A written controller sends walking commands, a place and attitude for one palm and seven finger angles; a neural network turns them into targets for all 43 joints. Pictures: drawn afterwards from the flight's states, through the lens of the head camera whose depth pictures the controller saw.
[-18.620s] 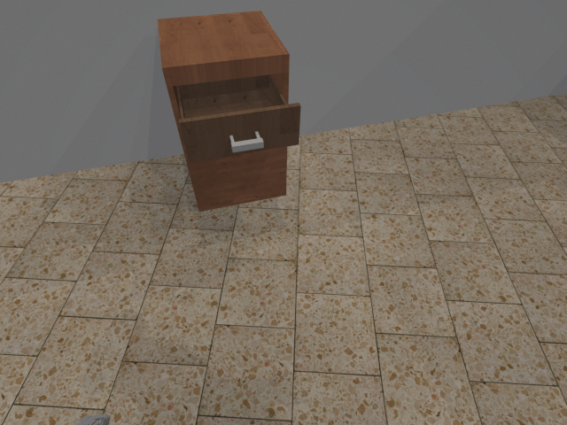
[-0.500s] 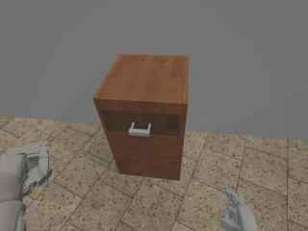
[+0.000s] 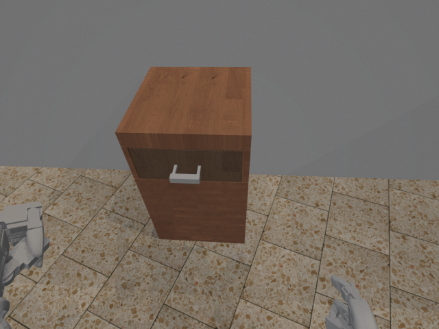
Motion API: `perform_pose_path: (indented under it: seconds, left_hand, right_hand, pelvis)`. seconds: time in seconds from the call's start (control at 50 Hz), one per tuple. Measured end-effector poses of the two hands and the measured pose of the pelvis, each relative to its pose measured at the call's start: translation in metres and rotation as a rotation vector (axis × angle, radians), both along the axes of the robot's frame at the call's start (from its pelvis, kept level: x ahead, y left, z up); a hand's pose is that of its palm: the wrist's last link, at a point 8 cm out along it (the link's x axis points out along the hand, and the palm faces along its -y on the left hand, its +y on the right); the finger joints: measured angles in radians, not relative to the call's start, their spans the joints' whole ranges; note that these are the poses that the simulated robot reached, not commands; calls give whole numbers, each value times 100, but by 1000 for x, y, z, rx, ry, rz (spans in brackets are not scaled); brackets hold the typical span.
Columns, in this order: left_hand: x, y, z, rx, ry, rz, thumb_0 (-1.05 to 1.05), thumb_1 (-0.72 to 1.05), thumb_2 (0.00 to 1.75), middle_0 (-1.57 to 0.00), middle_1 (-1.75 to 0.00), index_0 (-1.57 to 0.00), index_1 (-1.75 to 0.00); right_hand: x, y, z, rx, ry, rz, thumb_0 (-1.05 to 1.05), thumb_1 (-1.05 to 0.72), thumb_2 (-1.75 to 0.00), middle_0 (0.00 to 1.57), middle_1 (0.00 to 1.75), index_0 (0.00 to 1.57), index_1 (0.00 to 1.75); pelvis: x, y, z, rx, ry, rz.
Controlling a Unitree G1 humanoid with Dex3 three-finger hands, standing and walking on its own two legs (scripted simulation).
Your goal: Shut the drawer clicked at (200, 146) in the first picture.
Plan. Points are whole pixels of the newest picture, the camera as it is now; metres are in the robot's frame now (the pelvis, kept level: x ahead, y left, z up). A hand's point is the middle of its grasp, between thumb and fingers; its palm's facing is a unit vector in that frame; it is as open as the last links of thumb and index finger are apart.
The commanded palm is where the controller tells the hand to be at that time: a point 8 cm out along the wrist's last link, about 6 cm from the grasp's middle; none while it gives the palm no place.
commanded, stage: step back with the hand held close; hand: left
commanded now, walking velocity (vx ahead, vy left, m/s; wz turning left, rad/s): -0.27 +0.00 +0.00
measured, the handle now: (186, 173) +0.64 +0.17 -0.21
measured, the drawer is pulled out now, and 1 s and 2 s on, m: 0.00 0.00 0.00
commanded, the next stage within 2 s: stop stepping back and stand still in 1.46 s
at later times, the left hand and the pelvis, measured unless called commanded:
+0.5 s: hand (9, 289) +0.14 +0.26 +0.15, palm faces +0.36 -0.80 -0.47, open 3.3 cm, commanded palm +0.07 +0.30 +0.17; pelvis -0.06 +0.02 -0.01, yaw +0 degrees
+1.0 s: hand out of the picture +0.12 +0.26 +0.16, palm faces +0.33 -0.81 -0.48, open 3.3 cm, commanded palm +0.04 +0.31 +0.17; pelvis -0.08 +0.03 -0.02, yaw +1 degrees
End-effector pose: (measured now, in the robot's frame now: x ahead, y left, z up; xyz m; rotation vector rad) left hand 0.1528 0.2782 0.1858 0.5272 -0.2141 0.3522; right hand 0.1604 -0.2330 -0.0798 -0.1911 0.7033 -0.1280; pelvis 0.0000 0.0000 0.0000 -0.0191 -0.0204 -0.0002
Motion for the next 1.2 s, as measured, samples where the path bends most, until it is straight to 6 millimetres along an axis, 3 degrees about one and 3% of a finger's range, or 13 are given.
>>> perform_pose_path:
  seconds: [0.16,0.54,0.72,0.9,1.0,1.12,1.2]
  left_hand:
    - [-8,5,-11,21,87,-39,2,89,89,-141,-160,-141,-160]
    - [-59,23,-12,23,-13,-24,2,89,89,-141,-160,-141,-160]
    - [-65,25,-10,64,-59,-45,2,89,89,-141,-160,-141,-160]
    - [-68,16,-8,64,-106,-104,2,89,89,-141,-160,-141,-160]
    - [-71,23,-8,80,-110,-125,2,89,89,-141,-160,-141,-160]
    - [-81,32,0,124,-107,-82,2,89,89,-141,-160,-141,-160]
    - [-87,21,-4,95,-96,-93,2,89,89,-141,-160,-141,-160]
  right_hand:
    - [-24,-5,-6,-27,75,-66,1,-91,-90,20,30,20,30]
    - [-47,28,3,-37,9,6,1,-91,-90,20,30,20,30]
    - [-68,23,-1,-67,29,-3,1,-91,-90,20,30,20,30]
    - [-85,12,-6,-82,58,-29,1,-91,-90,20,30,20,30]
    - [-97,12,-3,-105,79,-57,1,-91,-90,20,30,20,30]
    - [-99,20,-1,-105,79,-20,1,-91,-90,20,30,20,30]
    - [-94,23,-4,-93,78,47,1,-91,-90,20,30,20,30]
  pelvis:
    - [-13,11,0,8,31,-5]
    - [-58,23,-8,-9,36,4]
    - [-70,23,-14,-6,32,7]
    - [-80,22,-18,-19,43,7]
    - [-85,27,-17,-26,50,11]
    - [-86,23,-13,-37,93,37]
    - [-98,14,-12,-13,139,-4]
